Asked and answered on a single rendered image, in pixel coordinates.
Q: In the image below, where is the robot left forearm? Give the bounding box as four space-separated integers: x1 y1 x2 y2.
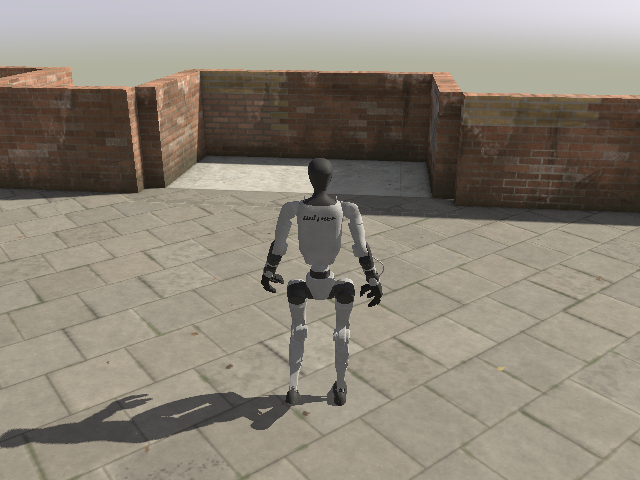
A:
263 240 282 278

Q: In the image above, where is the robot right upper arm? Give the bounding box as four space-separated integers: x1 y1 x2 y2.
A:
341 201 368 258

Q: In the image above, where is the robot left upper arm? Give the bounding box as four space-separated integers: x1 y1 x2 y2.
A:
272 201 299 256

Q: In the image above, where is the robot right hand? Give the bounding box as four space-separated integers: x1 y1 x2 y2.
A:
360 282 383 307

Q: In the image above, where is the robot right forearm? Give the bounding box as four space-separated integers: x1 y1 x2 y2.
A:
359 242 380 286

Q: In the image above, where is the robot left hand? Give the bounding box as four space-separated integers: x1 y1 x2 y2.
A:
261 274 284 293

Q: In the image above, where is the robot torso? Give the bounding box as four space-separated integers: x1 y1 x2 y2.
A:
297 196 344 300

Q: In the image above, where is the robot left thigh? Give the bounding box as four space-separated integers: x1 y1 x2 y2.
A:
287 279 308 341

